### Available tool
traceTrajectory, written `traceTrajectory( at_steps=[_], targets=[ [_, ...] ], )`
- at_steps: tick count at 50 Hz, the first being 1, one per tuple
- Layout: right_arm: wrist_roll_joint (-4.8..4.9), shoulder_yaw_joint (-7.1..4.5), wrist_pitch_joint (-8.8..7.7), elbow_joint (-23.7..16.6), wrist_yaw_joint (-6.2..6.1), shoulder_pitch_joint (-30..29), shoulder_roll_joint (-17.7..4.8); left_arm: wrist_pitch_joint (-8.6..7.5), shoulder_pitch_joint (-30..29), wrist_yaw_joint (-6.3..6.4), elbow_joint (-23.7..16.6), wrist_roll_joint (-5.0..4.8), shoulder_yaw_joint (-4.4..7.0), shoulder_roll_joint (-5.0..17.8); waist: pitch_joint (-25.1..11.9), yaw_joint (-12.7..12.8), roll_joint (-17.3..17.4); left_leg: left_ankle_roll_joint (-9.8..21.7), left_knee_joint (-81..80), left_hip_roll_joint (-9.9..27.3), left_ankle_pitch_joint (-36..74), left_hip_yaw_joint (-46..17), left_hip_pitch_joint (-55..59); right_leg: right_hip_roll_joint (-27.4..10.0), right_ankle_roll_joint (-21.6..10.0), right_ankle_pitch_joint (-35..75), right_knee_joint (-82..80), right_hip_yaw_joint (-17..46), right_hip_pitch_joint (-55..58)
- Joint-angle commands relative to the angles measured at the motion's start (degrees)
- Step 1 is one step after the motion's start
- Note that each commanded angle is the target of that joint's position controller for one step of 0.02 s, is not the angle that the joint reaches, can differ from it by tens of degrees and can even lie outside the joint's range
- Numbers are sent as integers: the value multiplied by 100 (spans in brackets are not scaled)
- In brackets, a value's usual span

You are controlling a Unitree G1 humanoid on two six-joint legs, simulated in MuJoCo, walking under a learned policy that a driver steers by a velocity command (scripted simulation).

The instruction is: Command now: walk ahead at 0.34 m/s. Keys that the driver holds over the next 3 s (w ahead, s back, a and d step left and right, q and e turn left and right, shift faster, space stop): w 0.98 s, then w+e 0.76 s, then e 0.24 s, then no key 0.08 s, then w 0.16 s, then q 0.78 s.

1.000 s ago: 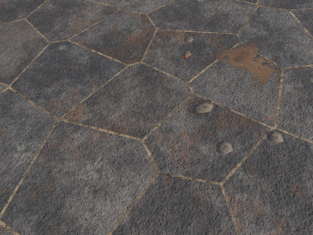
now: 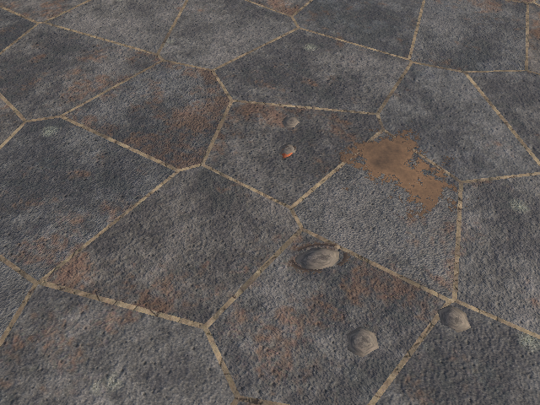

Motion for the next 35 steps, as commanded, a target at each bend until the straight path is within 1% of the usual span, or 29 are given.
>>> traceTrajectory(
  at_steps=[1, 2, 3, 4, 5, 6, 7, 9, 10, 12, 14, 16, 18, 19, 20, 21, 22, 23, 24, 25, 26, 27, 28, 29, 30, 31, 32, 33, 35],
  targets=[
    [-48, -316, -77, 397, 46, 2134, -1309, -239, -1021, 9, -833, 46, -1, 276, -326, -986, 1923, 1371, -2253, 2196, -225, -4254, 3030, 588, -83, -517, 2783, 25, -3422],
    [-114, -156, -139, 282, 40, 1648, -880, -296, -975, -25, -799, -83, 69, 523, -18, -670, 1173, 1315, -2150, 2292, -280, -4034, 2841, 227, -232, -530, 3599, 515, -3921],
    [-109, -82, -177, 120, 51, 1222, -645, -329, -913, -72, -744, -139, 69, 547, 173, -478, 845, 1099, -2129, 2063, -56, -3357, 2580, -33, -376, 36, 3704, 533, -4014],
    [-113, -50, -196, 30, 77, 987, -621, -345, -939, -76, -721, -110, 86, 545, 268, -359, 611, 922, -2207, 1877, 252, -2819, 2372, -246, -441, 569, 3526, 426, -4017],
    [-115, 4, -189, -15, 95, 881, -524, -339, -1043, -73, -726, -45, 133, 608, 331, -300, 496, 757, -2269, 1689, 896, -2328, 2191, -401, -446, 959, 3230, 337, -3894],
    [-137, 50, -152, 6, 93, 931, -427, -313, -1050, -92, -729, -5, 151, 578, 275, -251, 599, 646, -2301, 1501, 1456, -1914, 2041, -465, -407, 1191, 3015, 232, -3645],
    [-146, 69, -118, 42, 74, 1062, -416, -279, -1067, -118, -737, 12, 141, 481, 238, -238, 662, 617, -2329, 1401, 1884, -1664, 1983, -477, -340, 1318, 2830, 128, -3535],
    [-150, 66, -71, 88, -1, 1242, -564, -212, -1371, -140, -870, 48, 99, 338, 307, -265, 593, 669, -2440, 1338, 2428, -1369, 1887, -461, -168, 1591, 2365, -35, -3607],
    [-168, 57, -55, 82, -38, 1263, -661, -201, -1631, -142, -983, 49, 61, 272, 385, -297, 547, 677, -2511, 1326, 2494, -1275, 1792, -446, -107, 1784, 1968, -72, -3639],
    [-183, 54, -27, 46, -96, 1253, -739, -199, -2161, -165, -1191, 52, -16, 178, 522, -383, 536, 611, -2643, 1201, 2436, -1025, 1485, -341, -50, 2277, 1037, -181, -3395],
    [-167, 40, -29, 66, -115, 1403, -797, -207, -2548, -206, -1319, 26, -64, 183, 608, -483, 628, 573, -2770, 1145, 2253, -862, 1310, -194, -60, 2702, 377, -316, -3037],
    [-112, 29, -31, 147, -110, 1635, -781, -212, -2847, -256, -1430, -6, -87, 233, 721, -546, 639, 602, -2825, 1254, 2143, -822, 1427, -120, -123, 2873, 25, -341, -2915],
    [-73, 9, -8, 208, -110, 1728, -767, -237, -3049, -320, -1557, -26, -96, 298, 801, -503, 646, 576, -2708, 1433, 2344, -805, 1817, -111, -267, 2810, -238, -251, -2975],
    [-69, -13, 11, 213, -116, 1713, -796, -254, -3076, -353, -1603, -26, -86, 360, 760, -435, 651, 539, -2568, 1518, 2614, -778, 2054, -94, -356, 2692, -338, -226, -2954],
    [-77, -39, 33, 198, -122, 1655, -851, -269, -2976, -376, -1609, -21, -58, 443, 638, -311, 682, 487, -2347, 1576, 3168, -741, 2240, -22, -447, 2523, -405, -259, -2758],
    [-90, -71, 57, 164, -128, 1572, -938, -279, -2734, -382, -1569, -10, -2, 576, 397, -130, 777, 426, -2001, 1598, 4101, -700, 2373, 117, -541, 2336, -388, -339, -2332],
    [-114, -97, 97, 134, -131, 1489, -1008, -275, -2240, -366, -1451, -6, 86, 747, 9, 162, 903, 357, -1391, 1553, 5141, -624, 2421, 308, -657, 2170, -332, -465, -1631],
    [-154, -79, 147, 81, -132, 1382, -958, -254, -1235, -325, -1146, -11, 220, 960, -566, 662, 912, 214, -271, 1319, 5620, -450, 2096, 437, -826, 2206, -371, -536, -364],
    [-226, -5, 153, -60, -122, 1352, -805, -223, -107, -262, -882, 57, 321, 1282, -1329, 1040, 529, 66, 1431, 1053, 4185, -348, 733, -439, -1159, 2078, -144, 469, 1538],
    [-179, 231, 34, -76, -26, 2189, 72, -208, 420, -283, -712, 141, 385, 1658, -2435, 573, -1093, -314, 3748, -122, -140, -438, -1472, -1964, -2190, 506, -850, 3495, 3540],
    [-44, 126, -139, -25, 12, 1795, -399, -206, 289, -287, -704, 110, 224, 1109, -2281, 754, -819, -176, 4531, -108, -1428, -1264, -2144, -1964, -2057, -40, -1706, 4382, 3315],
    [117, 5, -237, -297, 18, 1146, -796, -244, -358, -275, -790, 78, 148, 923, -1166, 595, -677, -74, 4681, 214, -1066, -1115, -2607, -1782, -1733, 204, -1855, 3447, 2374],
    [128, -3, -273, -392, -33, 803, -834, -285, -907, -285, -913, 105, 82, 743, -663, 378, -93, -43, 4398, 542, -484, -978, -2379, -1584, -1573, 886, -2020, 2647, 1351],
    [49, -47, -242, -395, -89, 689, -772, -329, -1190, -322, -930, 161, 34, 588, -327, 165, 152, -64, 4047, 742, -144, -883, -2097, -1362, -1465, 1537, -2166, 2043, 543],
    [-15, -67, -160, -374, -115, 863, -654, -367, -1298, -346, -902, 213, -6, 473, -282, -70, 7, -66, 3785, 924, 69, -932, -1680, -1156, -1367, 1775, -2312, 1614, 56],
    [-32, -60, -79, -355, -122, 989, -509, -371, -1298, -372, -857, 215, -23, 411, -254, -169, -90, -84, 3597, 972, 123, -919, -1462, -1051, -1366, 1813, -2449, 1411, -220],
    [-35, -57, -17, -358, -129, 1030, -408, -374, -1217, -368, -796, 196, -24, 437, -183, -223, -121, -118, 3405, 1013, 123, -870, -1411, -998, -1403, 1868, -2570, 1223, -426],
    [-43, -65, 31, -405, -138, 940, -392, -377, -1112, -342, -734, 189, -13, 517, -71, -246, -133, -169, 3201, 1051, 201, -820, -1493, -980, -1437, 1894, -2686, 1081, -590],
    [-100, -95, 71, -619, -154, 435, -489, -370, -888, -246, -653, 200, 30, 734, 145, -178, -84, -309, 2599, 1125, 708, -782, -1958, -990, -1485, 1894, -2866, 935, -609]
  ],
)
